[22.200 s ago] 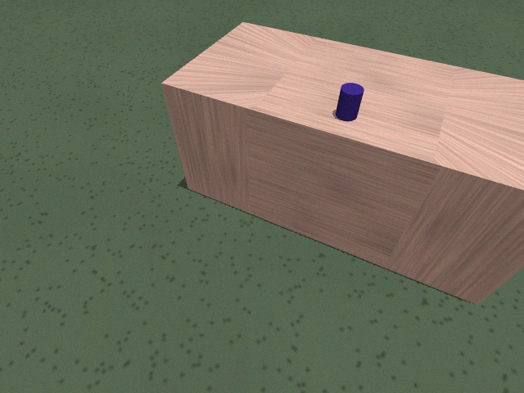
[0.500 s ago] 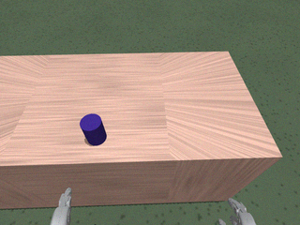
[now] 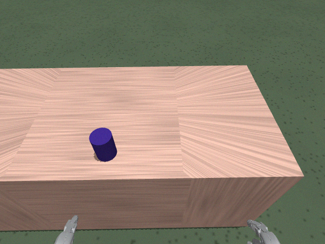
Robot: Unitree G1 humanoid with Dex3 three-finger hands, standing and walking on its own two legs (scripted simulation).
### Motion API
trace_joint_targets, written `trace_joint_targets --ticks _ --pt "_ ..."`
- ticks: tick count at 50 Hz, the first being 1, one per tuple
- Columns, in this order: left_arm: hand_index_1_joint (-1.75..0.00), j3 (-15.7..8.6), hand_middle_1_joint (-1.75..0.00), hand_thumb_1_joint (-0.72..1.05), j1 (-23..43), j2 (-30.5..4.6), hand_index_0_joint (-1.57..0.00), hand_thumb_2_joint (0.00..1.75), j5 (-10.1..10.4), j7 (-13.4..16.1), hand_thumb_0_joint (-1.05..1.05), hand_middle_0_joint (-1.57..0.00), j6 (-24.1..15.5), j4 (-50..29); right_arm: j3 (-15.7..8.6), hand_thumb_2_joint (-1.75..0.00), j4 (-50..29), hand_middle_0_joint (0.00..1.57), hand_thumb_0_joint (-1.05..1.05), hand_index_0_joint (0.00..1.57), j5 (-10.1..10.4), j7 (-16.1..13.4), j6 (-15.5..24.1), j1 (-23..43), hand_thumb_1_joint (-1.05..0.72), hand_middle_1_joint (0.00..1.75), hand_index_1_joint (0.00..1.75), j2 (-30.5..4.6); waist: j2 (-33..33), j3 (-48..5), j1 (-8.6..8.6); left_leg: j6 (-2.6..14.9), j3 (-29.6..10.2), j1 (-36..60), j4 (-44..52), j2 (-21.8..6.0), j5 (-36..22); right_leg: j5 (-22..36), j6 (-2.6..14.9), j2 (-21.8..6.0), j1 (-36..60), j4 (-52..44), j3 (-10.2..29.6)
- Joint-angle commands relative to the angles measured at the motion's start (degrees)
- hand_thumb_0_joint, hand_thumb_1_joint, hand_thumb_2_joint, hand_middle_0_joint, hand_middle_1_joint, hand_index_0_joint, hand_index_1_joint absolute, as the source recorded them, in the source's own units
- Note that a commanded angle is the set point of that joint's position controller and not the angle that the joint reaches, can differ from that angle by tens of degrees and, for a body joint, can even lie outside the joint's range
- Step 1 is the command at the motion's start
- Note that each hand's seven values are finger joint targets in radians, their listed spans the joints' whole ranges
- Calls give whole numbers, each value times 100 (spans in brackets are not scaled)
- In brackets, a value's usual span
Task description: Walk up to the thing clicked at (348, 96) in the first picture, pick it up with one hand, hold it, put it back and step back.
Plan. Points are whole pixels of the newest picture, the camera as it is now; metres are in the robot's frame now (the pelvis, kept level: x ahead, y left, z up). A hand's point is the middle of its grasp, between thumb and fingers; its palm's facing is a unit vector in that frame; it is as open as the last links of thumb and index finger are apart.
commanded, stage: home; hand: left
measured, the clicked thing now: (103, 144) +0.46 +0.21 -0.09
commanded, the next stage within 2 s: stand in 1.50 s
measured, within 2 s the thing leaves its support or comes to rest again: neither
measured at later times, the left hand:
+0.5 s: hand out of the picture +0.07 +0.27 -0.11, palm faces -0.04 -0.92 -0.40, open 17.7 cm
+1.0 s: hand out of the picture +0.03 +0.26 -0.12, palm faces -0.03 -0.93 -0.37, open 17.6 cm
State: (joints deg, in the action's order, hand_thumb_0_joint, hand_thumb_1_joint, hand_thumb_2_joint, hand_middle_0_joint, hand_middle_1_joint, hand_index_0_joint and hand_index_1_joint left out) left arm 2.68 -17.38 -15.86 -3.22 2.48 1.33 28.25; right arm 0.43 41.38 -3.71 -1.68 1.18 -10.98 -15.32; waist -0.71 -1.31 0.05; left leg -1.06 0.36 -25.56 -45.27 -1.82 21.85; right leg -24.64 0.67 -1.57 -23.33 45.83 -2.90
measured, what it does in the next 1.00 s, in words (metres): stands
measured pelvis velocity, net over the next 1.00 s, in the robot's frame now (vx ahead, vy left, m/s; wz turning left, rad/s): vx -0.01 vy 0.01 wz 0.00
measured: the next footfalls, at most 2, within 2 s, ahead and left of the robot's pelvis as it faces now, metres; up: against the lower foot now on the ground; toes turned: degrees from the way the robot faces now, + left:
none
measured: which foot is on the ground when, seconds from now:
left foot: down 0.00-1.00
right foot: down 0.00-1.00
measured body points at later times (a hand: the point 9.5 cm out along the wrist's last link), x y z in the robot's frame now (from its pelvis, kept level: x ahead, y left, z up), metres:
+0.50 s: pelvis +0.00 +0.02 +0.03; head -0.01 +0.00 +0.48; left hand +0.07 +0.32 -0.08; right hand +0.08 -0.27 -0.11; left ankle +0.02 +0.13 -0.71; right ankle -0.01 -0.11 -0.71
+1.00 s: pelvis -0.01 +0.01 +0.04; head -0.01 +0.00 +0.49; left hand +0.03 +0.31 -0.09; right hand +0.05 -0.29 -0.10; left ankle +0.02 +0.13 -0.71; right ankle -0.01 -0.11 -0.71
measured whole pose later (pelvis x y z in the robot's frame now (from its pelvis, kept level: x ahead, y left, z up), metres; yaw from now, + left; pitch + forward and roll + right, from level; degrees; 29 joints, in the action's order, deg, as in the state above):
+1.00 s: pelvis -0.01 +0.01 +0.04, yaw +0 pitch -3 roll +0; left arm 1.2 -10.0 -19.3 -1.2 1.0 -0.5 65.8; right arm -0.2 65.5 -1.3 0.4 -0.5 -8.8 -19.8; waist -1.6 2.3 -0.2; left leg -0.5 0.8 -8.5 -19.9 -0.9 8.7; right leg -11.3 -0.6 -1.7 -6.3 20.3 -3.1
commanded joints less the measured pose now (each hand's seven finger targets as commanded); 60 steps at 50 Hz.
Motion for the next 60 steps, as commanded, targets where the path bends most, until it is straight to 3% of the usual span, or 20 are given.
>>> trace_joint_targets --ticks 1,3,5,9,11,15,18,21,23,25,32,40,45,47,50,54,55,60 --pt "-4 -504 -4 -60 241 -1260 -4 3 38 -46 0 -4 -450 192 -461 -90 -196 20 0 20 97 125 164 181 -90 30 30 -1114 67 -494 22 380 -435 968 877 -151 -1355 1826 277 -424 324 -1240 665" --pt "-4 -499 -4 -61 338 -1337 -4 2 69 -51 0 -4 -444 558 -446 -90 35 20 0 20 91 137 134 218 -90 30 30 -1165 27 -183 32 378 -483 1081 1159 -184 -1171 1440 245 -408 215 -1426 679" --pt "-4 -481 -4 -60 297 -1374 -4 2 73 -35 0 -4 -459 886 -437 -90 207 20 0 20 111 142 96 284 -90 30 30 -1158 94 -187 -17 365 -471 1068 1205 -166 -1574 2021 202 -446 618 -1561 645" --pt "-4 -487 -4 -61 455 -1432 -4 1 120 -15 0 -4 -406 1382 -426 -90 571 20 0 20 139 123 58 247 -90 30 30 -1318 -50 -160 -3 360 -630 1379 1719 -313 -1740 1803 172 -387 828 -1715 530" --pt "-4 -474 -4 -61 412 -1450 -4 1 141 -7 0 -4 -387 1639 -402 -90 739 20 0 20 154 113 54 284 -90 30 30 -1381 -134 -229 -63 364 -690 1518 1844 -384 -2196 2086 133 -387 1074 -1754 466" --pt "-4 -447 -4 -61 555 -1531 -4 1 165 -5 0 -4 -346 2077 -353 -90 1109 20 0 20 192 85 38 270 -90 30 30 -1442 -81 -216 -40 304 -654 1729 2157 -410 -2250 2082 113 -443 1317 -2030 497" --pt "-4 -417 -4 -61 639 -1610 -4 2 168 -1 0 -4 -330 2361 -323 -90 1321 20 0 20 214 85 10 392 -90 30 30 -1438 87 -86 -46 268 -602 1804 2295 -391 -2177 2120 95 -505 1397 -2327 521" --pt "-4 -393 -4 -60 752 -1622 -4 2 195 -13 0 -4 -302 2600 -305 -90 1529 20 0 20 209 82 -1 416 -90 30 30 -1506 23 106 -39 218 -611 1754 2552 -394 -1880 1744 70 -500 1417 -2550 552" --pt "-4 -369 -4 -61 736 -1626 -4 2 197 -16 0 -4 -314 2757 -295 -90 1625 20 0 20 227 85 10 484 -90 30 30 -1482 29 53 -53 228 -605 1938 2569 -427 -2081 1964 68 -554 1464 -2628 575" --pt "-5 -377 -4 -59 812 -1627 -4 3 192 -32 0 -5 -307 2881 -280 -90 1725 20 0 20 227 89 -2 472 -90 30 30 -1497 16 225 -45 206 -607 1754 2750 -409 -1614 1535 34 -524 1494 -2781 573" --pt "-5 -388 -5 -57 888 -1623 -5 4 181 -47 0 -5 -319 3193 -285 -90 1907 20 0 20 242 108 -27 560 -89 30 30 -1499 20 374 -36 207 -615 1688 2953 -403 -1196 1133 -1 -536 1431 -3049 600" --pt "-5 -386 -5 -59 968 -1580 -5 3 183 -74 0 -5 -306 3357 -281 -90 2004 20 0 20 256 114 -41 556 -90 30 30 -1514 43 416 5 201 -642 1679 3005 -418 -1020 847 5 -539 1328 -3151 631" --pt "-5 -392 -5 -60 969 -1612 -4 3 192 -87 0 -4 -305 3402 -263 -90 2044 20 0 20 268 115 -38 559 -90 30 30 -1530 24 322 -19 198 -633 1654 3012 -430 -1116 971 11 -554 1438 -3141 629" --pt "-5 -383 -5 -60 932 -1576 -5 3 186 -96 0 -4 -287 3446 -266 -90 2060 20 0 20 273 117 -46 564 -90 30 30 -1574 -34 391 -12 201 -661 1592 3030 -430 -844 800 6 -530 1384 -3130 598" --pt "-5 -369 -5 -58 957 -1561 -5 4 196 -96 0 -5 -304 3439 -259 -90 2054 20 0 20 279 112 -29 583 -90 30 30 -1566 32 163 -17 222 -635 1813 2952 -479 -1319 1227 31 -589 1495 -3123 641" --pt "-5 -383 -5 -58 991 -1597 -5 4 213 -96 0 -5 -301 3476 -247 -90 2102 20 0 20 286 106 -28 553 -90 30 30 -1587 59 194 2 210 -622 1802 2969 -477 -1398 1322 26 -586 1567 -3103 630" --pt "-5 -364 -5 -57 985 -1558 -5 4 213 -99 0 -5 -312 3462 -239 -90 2079 20 0 20 284 104 -16 593 -90 30 30 -1585 31 95 -17 222 -600 1908 2925 -509 -1693 1670 28 -616 1637 -3083 627" --pt "-5 -381 -5 -57 1043 -1573 -5 5 237 -93 0 -5 -323 3485 -214 -90 2121 20 0 20 299 99 -16 557 -90 30 30 -1597 87 81 -16 200 -566 1919 2944 -508 -1888 2042 -2 -627 1791 -3086 614"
